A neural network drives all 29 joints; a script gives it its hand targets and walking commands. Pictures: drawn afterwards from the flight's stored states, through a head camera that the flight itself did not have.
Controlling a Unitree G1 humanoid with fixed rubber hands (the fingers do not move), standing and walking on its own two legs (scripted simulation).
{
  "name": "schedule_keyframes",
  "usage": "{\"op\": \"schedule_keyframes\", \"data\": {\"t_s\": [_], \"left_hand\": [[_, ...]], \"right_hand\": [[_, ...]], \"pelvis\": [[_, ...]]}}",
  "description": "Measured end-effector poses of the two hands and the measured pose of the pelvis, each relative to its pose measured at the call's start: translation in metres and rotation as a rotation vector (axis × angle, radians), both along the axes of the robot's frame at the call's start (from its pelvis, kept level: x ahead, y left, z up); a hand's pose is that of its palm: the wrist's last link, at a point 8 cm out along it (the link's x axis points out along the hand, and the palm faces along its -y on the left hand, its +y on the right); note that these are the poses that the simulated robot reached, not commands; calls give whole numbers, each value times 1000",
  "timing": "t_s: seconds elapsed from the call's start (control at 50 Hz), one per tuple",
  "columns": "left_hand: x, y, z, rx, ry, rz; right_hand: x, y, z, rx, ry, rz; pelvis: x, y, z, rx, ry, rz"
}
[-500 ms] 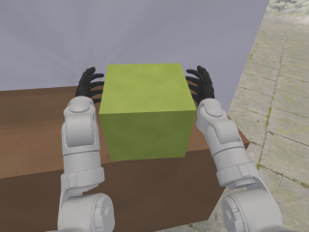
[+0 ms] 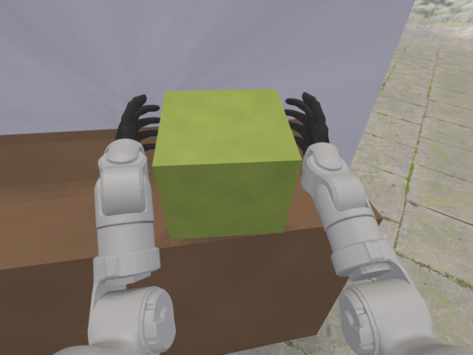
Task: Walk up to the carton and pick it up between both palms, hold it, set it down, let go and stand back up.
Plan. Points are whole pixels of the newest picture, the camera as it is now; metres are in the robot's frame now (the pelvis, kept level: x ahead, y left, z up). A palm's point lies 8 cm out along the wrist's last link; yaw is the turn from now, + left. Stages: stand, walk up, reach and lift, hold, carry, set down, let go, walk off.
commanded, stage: hold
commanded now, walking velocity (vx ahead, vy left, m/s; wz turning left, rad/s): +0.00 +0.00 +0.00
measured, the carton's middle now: (224, 162) +0.38 +0.01 +0.18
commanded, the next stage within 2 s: none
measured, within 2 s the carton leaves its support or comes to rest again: neither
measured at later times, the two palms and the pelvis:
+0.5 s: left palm (134, 150) +0.36 +0.15 +0.22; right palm (315, 152) +0.36 -0.13 +0.22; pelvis +0.00 +0.00 +0.00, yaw +0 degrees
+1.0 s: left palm (134, 151) +0.36 +0.15 +0.22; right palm (313, 150) +0.36 -0.13 +0.22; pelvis +0.00 +0.00 +0.00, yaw +0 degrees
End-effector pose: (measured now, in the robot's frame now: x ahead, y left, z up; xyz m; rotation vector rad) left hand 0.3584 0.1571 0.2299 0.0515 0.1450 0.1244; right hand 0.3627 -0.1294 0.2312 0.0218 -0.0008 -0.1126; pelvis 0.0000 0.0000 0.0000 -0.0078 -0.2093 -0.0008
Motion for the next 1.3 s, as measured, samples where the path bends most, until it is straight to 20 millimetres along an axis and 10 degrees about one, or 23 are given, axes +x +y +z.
{"op": "schedule_keyframes", "data": {"t_s": [1.3], "left_hand": [[3, -8, -10, 15, 13, -8]], "right_hand": [[1, -9, -15, 10, 11, -13]], "pelvis": [[6, -2, 0, 2, 1, -12]]}}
